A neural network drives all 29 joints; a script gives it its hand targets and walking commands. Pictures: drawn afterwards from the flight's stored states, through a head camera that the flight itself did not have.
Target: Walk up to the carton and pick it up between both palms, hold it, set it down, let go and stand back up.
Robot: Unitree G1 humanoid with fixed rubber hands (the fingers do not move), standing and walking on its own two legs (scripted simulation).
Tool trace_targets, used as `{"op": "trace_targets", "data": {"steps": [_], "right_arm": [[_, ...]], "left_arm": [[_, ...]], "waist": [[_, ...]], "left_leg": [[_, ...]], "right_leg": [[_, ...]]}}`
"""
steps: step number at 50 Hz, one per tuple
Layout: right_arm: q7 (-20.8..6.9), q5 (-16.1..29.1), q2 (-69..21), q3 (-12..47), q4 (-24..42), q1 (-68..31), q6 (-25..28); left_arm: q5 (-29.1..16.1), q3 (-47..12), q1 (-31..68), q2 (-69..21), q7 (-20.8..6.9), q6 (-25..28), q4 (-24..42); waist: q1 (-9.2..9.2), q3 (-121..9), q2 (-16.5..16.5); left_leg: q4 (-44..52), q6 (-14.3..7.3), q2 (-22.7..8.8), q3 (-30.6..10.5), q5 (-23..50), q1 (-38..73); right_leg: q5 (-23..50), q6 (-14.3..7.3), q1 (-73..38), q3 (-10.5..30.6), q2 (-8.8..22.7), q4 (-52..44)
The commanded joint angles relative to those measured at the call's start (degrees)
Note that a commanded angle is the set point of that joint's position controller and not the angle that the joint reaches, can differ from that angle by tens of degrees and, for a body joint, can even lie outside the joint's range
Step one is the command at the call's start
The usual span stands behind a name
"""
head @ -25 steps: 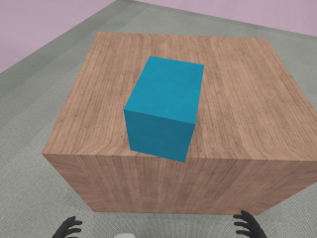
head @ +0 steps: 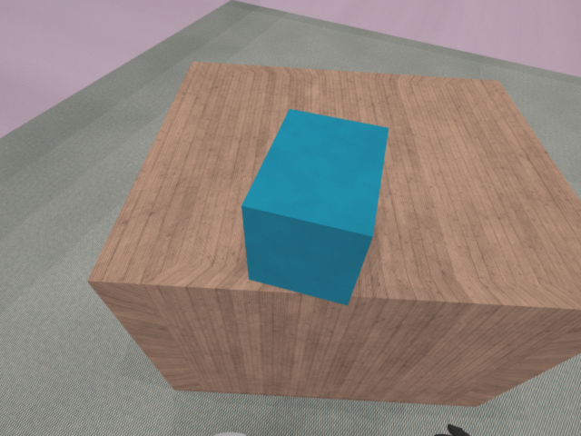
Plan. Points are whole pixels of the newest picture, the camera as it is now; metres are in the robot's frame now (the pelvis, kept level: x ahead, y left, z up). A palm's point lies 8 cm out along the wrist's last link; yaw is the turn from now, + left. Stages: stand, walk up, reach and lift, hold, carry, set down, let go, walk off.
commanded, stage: walk up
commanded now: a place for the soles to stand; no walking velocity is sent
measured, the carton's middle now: (317, 204) +0.46 -0.03 +0.03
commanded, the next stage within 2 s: reach and lift in 0.80 s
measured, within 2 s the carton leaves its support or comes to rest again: neither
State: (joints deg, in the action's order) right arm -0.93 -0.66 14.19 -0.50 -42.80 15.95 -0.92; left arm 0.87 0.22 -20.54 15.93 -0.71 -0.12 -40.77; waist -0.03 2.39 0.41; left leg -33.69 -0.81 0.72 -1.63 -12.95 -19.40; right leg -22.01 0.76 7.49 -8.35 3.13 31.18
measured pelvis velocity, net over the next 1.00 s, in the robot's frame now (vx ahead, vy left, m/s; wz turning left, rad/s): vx -0.01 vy -0.01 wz -0.02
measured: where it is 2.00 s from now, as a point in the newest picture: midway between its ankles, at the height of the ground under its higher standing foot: outside the picture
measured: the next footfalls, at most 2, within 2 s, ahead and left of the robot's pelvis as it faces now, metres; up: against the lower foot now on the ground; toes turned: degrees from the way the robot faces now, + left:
none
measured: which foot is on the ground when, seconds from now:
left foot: down 0.00-1.00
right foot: down 0.00-1.00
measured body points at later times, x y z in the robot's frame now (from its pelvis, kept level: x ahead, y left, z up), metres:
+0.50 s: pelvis +0.02 +0.00 -0.01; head +0.04 +0.01 +0.44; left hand +0.09 +0.27 -0.13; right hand +0.14 -0.25 -0.12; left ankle +0.06 +0.11 -0.73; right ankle -0.06 -0.12 -0.73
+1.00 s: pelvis -0.01 -0.01 -0.02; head +0.04 +0.01 +0.43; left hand +0.16 +0.26 -0.12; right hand +0.18 -0.25 -0.13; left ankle +0.06 +0.11 -0.73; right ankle -0.06 -0.12 -0.73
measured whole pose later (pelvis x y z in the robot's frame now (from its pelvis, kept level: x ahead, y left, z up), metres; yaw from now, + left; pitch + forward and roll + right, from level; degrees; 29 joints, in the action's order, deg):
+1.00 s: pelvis -0.01 -0.01 -0.02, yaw -1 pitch +0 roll -1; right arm -3.6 -1.0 12.2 -2.0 -60.7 -4.2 13.8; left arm 0.7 4.1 -7.9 17.6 0.9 -16.0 -28.7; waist 1.2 5.7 1.2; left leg -43.9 0.9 -1.2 -2.1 -17.3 -27.0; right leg -26.8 -0.5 15.4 -7.6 1.6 42.1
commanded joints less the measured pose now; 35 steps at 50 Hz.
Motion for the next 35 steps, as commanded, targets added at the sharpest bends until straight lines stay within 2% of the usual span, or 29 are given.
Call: {"op": "trace_targets", "data": {"steps": [1,2,5,8,13,26,35], "right_arm": [[0.4,0.1,8.6,-2.8,5.1,0.1,2.0],[0.5,0.2,8.6,-2.7,5.2,0.2,2.0],[0.6,0.1,8.4,-2.6,5.2,0.6,1.9],[0.6,0.3,8.3,-2.4,5.1,0.7,1.7],[0.7,0.3,8.7,-2.3,4.8,0.4,1.4],[0.6,0.4,9.1,-2.1,5.1,-1.2,1.0],[0.6,0.4,9.0,-2.1,5.0,-2.0,0.9]], "left_arm": [[0.0,2.5,-1.9,7.7,0.4,1.6,5.2],[-0.1,2.5,-2.5,7.6,0.4,1.6,5.2],[-0.2,2.6,-3.1,7.8,0.6,1.4,5.2],[-0.2,2.5,-3.3,8.0,0.8,1.2,5.3],[-0.1,2.5,-4.4,7.9,0.8,0.6,5.2],[-0.2,2.7,-3.8,8.3,1.0,0.1,6.2],[-0.2,2.9,-3.7,8.9,1.0,-0.1,6.4]], "waist": [[-0.08,-0.7,-3.8],[0.15,-1.4,-3.8],[0.16,-2.7,-1.0],[0.12,-2.3,-0.8],[0.32,-1.4,-1.7],[0.26,-1.4,-1.6],[0.25,-0.9,-0.9]], "left_leg": [[7.8,-3.4,-5.0,-8.6,5.4,3.4],[7.4,-3.8,-5.2,-9.1,7.3,3.8],[5.5,-3.9,-4.8,-8.3,12.4,5.3],[4.4,-4.0,-4.4,-7.7,15.7,5.6],[3.4,-4.3,-3.9,-7.4,17.1,4.8],[1.9,-4.8,-3.0,-8.8,19.9,4.2],[0.9,-4.3,-1.9,-8.6,19.2,3.9]], "right_leg": [[2.8,-3.6,5.1,5.9,4.7,-7.8],[3.9,-3.4,4.3,5.8,4.4,-7.4],[6.7,-3.4,3.2,5.5,4.7,-7.2],[8.8,-3.4,3.3,5.3,5.0,-6.6],[8.4,-3.1,2.8,3.7,4.4,-5.1],[9.4,-3.1,2.2,2.9,4.8,-3.3],[9.1,-3.6,2.1,2.3,5.7,-3.8]]}}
